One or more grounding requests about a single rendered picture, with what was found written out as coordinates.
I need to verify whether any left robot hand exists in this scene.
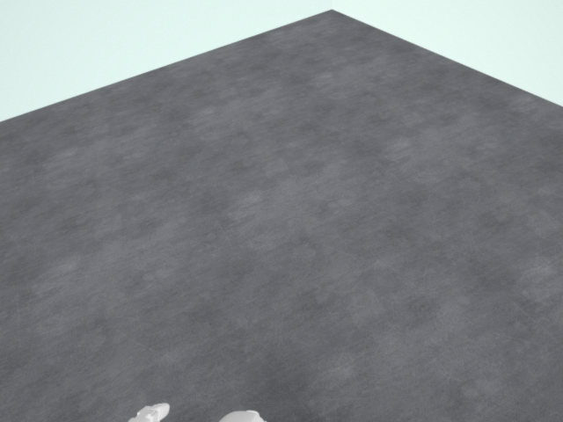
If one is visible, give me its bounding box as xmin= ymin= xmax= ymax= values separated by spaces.
xmin=128 ymin=403 xmax=170 ymax=422

